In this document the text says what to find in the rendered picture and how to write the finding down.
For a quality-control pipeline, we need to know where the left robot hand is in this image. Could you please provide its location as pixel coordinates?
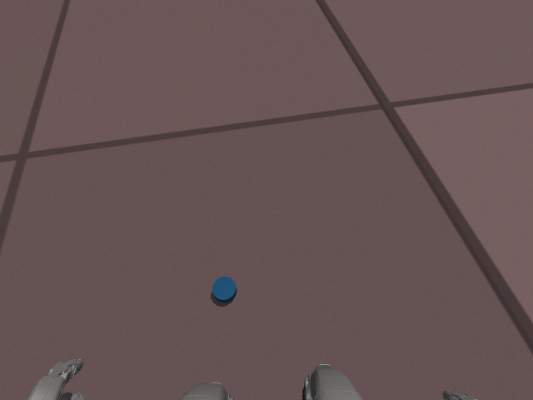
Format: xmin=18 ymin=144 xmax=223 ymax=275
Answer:
xmin=27 ymin=358 xmax=84 ymax=400

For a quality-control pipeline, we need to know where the tin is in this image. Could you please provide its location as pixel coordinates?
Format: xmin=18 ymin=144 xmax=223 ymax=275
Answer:
xmin=212 ymin=277 xmax=237 ymax=303

